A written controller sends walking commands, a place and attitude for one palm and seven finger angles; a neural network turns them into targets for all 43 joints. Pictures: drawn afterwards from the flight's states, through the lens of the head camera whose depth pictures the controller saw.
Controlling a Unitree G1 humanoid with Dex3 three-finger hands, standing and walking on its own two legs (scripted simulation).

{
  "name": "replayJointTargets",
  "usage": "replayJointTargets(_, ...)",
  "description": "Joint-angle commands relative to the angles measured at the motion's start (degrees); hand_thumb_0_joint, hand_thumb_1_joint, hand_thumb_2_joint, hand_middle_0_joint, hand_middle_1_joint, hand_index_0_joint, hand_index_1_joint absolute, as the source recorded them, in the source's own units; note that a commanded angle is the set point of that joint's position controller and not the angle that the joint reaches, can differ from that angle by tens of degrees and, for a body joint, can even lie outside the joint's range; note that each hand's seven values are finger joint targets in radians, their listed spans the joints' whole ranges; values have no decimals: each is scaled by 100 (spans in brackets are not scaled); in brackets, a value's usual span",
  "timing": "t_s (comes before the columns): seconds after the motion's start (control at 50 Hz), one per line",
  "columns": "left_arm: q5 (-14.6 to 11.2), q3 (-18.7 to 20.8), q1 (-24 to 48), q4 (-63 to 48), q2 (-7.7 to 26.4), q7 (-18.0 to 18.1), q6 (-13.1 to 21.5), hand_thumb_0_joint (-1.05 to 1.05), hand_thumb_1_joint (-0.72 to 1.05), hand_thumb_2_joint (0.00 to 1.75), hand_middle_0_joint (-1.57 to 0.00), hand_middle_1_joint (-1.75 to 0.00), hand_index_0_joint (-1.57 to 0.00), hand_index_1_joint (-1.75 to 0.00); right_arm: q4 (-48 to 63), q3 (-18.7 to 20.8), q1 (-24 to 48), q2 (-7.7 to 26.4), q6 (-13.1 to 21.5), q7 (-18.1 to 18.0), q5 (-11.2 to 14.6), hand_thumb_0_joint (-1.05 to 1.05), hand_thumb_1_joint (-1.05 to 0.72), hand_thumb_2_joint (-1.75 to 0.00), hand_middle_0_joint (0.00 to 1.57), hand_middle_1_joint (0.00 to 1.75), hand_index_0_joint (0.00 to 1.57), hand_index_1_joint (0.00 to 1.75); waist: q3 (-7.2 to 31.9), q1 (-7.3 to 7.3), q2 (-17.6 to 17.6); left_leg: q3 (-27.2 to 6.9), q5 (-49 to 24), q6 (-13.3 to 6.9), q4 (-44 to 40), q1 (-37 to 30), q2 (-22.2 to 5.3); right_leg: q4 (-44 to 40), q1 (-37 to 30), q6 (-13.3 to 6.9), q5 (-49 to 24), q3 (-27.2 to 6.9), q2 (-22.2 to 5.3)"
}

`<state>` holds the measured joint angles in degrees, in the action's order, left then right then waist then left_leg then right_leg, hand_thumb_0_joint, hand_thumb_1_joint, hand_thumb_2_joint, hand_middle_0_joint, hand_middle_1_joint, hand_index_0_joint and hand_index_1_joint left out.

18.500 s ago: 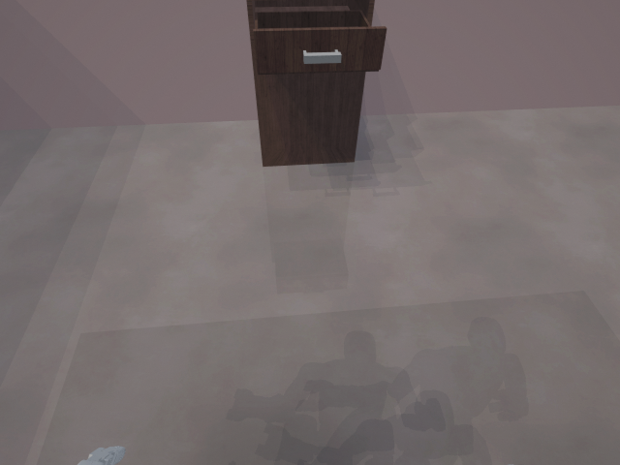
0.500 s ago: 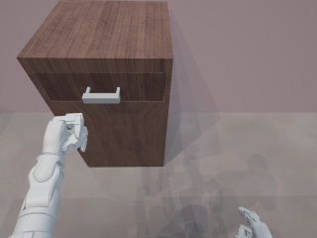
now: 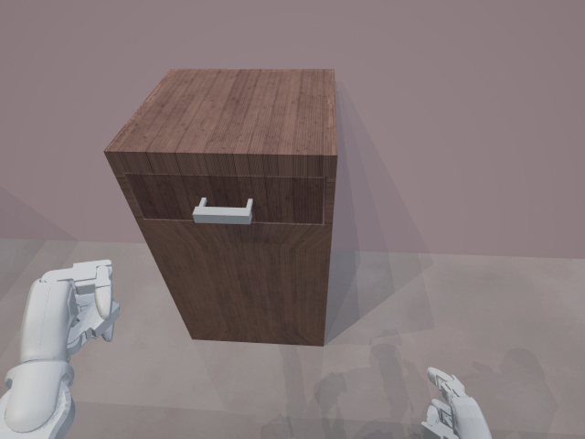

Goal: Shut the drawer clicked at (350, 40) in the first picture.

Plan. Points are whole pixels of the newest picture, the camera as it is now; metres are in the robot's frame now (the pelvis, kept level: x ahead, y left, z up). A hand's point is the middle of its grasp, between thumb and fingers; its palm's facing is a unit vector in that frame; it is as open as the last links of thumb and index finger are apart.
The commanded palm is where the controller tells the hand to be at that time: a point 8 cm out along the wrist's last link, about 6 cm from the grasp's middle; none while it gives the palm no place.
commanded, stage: draw the hand back to the body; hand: left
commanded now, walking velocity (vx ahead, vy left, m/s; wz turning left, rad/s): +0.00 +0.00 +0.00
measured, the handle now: (224, 208) +0.60 +0.23 -0.06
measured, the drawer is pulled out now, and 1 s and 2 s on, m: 0.00 0.00 0.00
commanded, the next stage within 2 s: step back with the hand held close in 0.32 s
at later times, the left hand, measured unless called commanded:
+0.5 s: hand (87, 324) +0.18 +0.23 +0.16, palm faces +0.38 -0.84 -0.39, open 3.3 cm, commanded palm +0.13 +0.27 +0.18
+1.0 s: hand (47, 353) +0.15 +0.25 +0.16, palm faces +0.34 -0.79 -0.52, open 3.2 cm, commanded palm +0.09 +0.29 +0.18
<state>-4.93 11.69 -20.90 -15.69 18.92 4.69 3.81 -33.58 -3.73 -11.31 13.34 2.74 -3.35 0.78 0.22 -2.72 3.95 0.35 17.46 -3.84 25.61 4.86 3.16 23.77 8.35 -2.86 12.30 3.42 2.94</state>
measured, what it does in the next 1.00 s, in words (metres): stands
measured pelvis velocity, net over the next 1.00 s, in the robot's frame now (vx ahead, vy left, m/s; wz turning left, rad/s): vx -0.04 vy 0.02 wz -0.01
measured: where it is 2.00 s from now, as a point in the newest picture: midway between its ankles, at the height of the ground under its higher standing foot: outside the picture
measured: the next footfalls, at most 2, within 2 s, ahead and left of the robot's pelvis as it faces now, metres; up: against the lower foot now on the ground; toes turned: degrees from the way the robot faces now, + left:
right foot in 1.56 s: -0.18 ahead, -0.13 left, +0.00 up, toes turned +0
left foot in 1.98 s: -0.17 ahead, +0.07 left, +0.00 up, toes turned -2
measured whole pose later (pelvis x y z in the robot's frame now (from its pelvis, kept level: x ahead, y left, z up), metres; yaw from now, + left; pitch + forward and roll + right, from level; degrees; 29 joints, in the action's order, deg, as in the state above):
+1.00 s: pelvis -0.04 +0.02 -0.01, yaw -1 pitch +0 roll +1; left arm -1.4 21.7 -35.4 -31.0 22.8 6.2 12.4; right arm -31.2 1.3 -12.3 13.1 2.1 -3.9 -0.4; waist 0.9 0.2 0.9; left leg 2.7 15.2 -5.7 29.5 15.1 6.2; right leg 33.9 20.7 0.1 12.9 -2.4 0.9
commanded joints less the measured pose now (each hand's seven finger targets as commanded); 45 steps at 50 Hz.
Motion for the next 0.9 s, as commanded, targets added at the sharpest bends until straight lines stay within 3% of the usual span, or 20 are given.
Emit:
replayJointTargets(0.0, -30, 857, 243, -1819, 1058, 95, 435, 0, 90, 90, -140, -160, -140, -160, 925, 301, 755, 589, 425, 2, -25, 0, -90, -90, 20, 30, 20, 30, 323, -45, 18, -366, -1327, 261, -545, 557, -444, -392, -749, 7, -836, -509, -352)
replayJointTargets(0.12, -22, 1157, -454, -2541, 1184, 157, 548, 0, 90, 90, -140, -160, -140, -160, 943, 355, 699, 585, 634, -3, -28, 0, -90, -90, 20, 30, 20, 30, 293, -103, 39, -360, -1300, 253, -475, 475, -446, -491, -713, 6, -785, -581, -344)
replayJointTargets(0.2, 12, 876, -353, -1901, 831, 114, 520, 0, 90, 90, -140, -160, -140, -160, 798, 387, 638, 596, 618, -24, -13, 0, -90, -90, 20, 30, 20, 30, -425, 22, -283, -361, -781, 190, -511, 568, -454, -684, -187, 36, -117, -584, -344)
replayJointTargets(0.28, 36, 988, -178, -1990, 979, 165, 605, 0, 90, 90, -140, -160, -140, -160, 791, 411, 624, 594, 663, -78, -16, 0, -90, -90, 20, 30, 20, 30, -145, -22, -196, -339, -626, 150, -472, 477, -412, -709, -267, 41, 129, -617, -377)
replayJointTargets(0.34, 52, 1090, -283, -2286, 1067, 226, 663, 0, 90, 90, -140, -160, -140, -160, 817, 394, 627, 576, 765, -77, -52, 0, -90, -90, 20, 30, 20, 30, 380, -112, 84, -353, -956, 191, -482, 420, -399, -508, -668, 24, -335, -596, -404)
replayJointTargets(0.38, 64, 1140, -333, -2383, 1143, 253, 650, 0, 90, 90, -140, -160, -140, -160, 798, 385, 635, 577, 811, -74, -60, 0, -90, -90, 20, 30, 20, 30, 455, -132, 177, -354, -1200, 222, -452, 404, -388, -464, -770, 5, -656, -630, -389)
replayJointTargets(0.42, 64, 1070, -412, -2336, 1045, 246, 638, 0, 90, 90, -140, -160, -140, -160, 778, 384, 650, 550, 827, -63, -54, 0, -90, -90, 20, 30, 20, 30, 268, -112, 51, -340, -1344, 232, -445, 438, -400, -460, -708, 11, -813, -636, -376)
replayJointTargets(0.44, 79, 1996, 354, -2812, 1833, 291, 984, 0, 90, 90, -140, -160, -140, -160, 958, 439, 496, 741, 689, -39, -55, 0, -90, -90, 20, 30, 20, 30, -291, 204, -259, -535, -714, 107, -364, 950, -477, -808, -112, -21, -780, -1484, -716)
replayJointTargets(0.46, 98, 1717, -239, -2124, 1347, 253, 1037, 0, 90, 90, -140, -160, -140, -160, 764, 494, 470, 642, 598, -35, -79, 0, -90, -90, 20, 30, 20, 30, -311, 238, -432, -567, -575, 102, -153, 866, -448, -948, 98, -102, -585, -1647, -952)
replayJointTargets(0.48, 123, 1660, -239, -2169, 1337, 243, 1087, 0, 90, 90, -140, -160, -140, -160, 810, 510, 522, 638, 547, -9, -78, 0, -90, -90, 20, 30, 20, 30, -389, 233, -462, -588, -570, 113, -93, 841, -430, -1052, 266, -133, -525, -1713, -1019)
replayJointTargets(0.52, 154, 1338, -738, -1853, 912, 199, 1108, 0, 90, 90, -140, -160, -140, -160, 748, 540, 470, 646, 424, 31, -99, 0, -90, -90, 20, 30, 20, 30, -124, 286, -248, -519, -768, 138, -83, 740, -477, -916, 308, -114, -656, -1534, -1043)
replayJointTargets(0.56, 150, 1292, -1024, -1810, 841, 187, 1148, 0, 90, 90, -140, -160, -140, -160, 759, 594, 476, 666, 345, 54, -82, 0, -90, -90, 20, 30, 20, 30, 223, 284, -178, -512, -1032, 137, -244, 736, -536, -657, 111, -29, -1000, -1276, -945)
replayJointTargets(0.58, 151, 1303, -1130, -1902, 855, 181, 1188, 0, 90, 90, -140, -160, -140, -160, 797, 620, 524, 692, 319, 47, -81, 0, -90, -90, 20, 30, 20, 30, 387, 262, -27, -519, -1318, 148, -335, 773, -558, -462, -55, -2, -1386, -1131, -878)
replayJointTargets(0.64, 157, 1536, -1396, -2095, 1082, 231, 1202, 0, 90, 90, -140, -160, -140, -160, 927, 694, 564, 684, 195, 43, -35, 0, -90, -90, 20, 30, 20, 30, 946, 232, -345, -534, -1857, 170, -380, 899, -660, -23, -494, 103, -2028, -902, -779)
replayJointTargets(0.68, 140, 1754, -1469, -2325, 1302, 276, 1206, 0, 90, 90, -140, -160, -140, -160, 1005, 717, 616, 676, 154, 16, -26, 0, -90, -90, 20, 30, 20, 30, 1150, 196, -353, -559, -2122, 196, -323, 1088, -666, 176, -693, 106, -2382, -883, -790)
replayJointTargets(0.72, 141, 1799, -1593, -2474, 1321, 293, 1210, 0, 90, 90, -140, -160, -140, -160, 1076, 738, 572, 667, 113, 3, -17, 0, -90, -90, 20, 30, 20, 30, 1241, 203, -401, -598, -2277, 238, -239, 1259, -685, 373, -782, 97, -2576, -891, -800)
replayJointTargets(0.78, 170, 1789, -1544, -2814, 1384, 298, 1204, 0, 90, 90, -140, -160, -140, -160, 1139, 751, 569, 720, 138, -40, -23, 0, -90, -90, 20, 30, 20, 30, 1233, 208, 102, -696, -2528, 270, -210, 1340, -768, 634, -600, 125, -2544, -895, -720)
replayJointTargets(0.84, 234, 1700, -1632, -2774, 1269, 283, 1168, 0, 90, 90, -140, -160, -140, -160, 1130, 779, 463, 743, 171, -53, -67, 0, -90, -90, 20, 30, 20, 30, 1028, 207, 347, -863, -2891, 328, -381, 1487, -987, 989, -367, 212, -1915, -734, -494)
replayJointTargets(0.88, 263, 1688, -1539, -2751, 1236, 271, 1156, 0, 90, 90, -140, -160, -140, -160, 1127, 794, 471, 747, 212, -70, -102, 0, -90, -90, 20, 30, 20, 30, 827, 197, 399, -978, -2510, 236, -614, 1794, -1172, 1241, -277, 260, -1181, -666, -377)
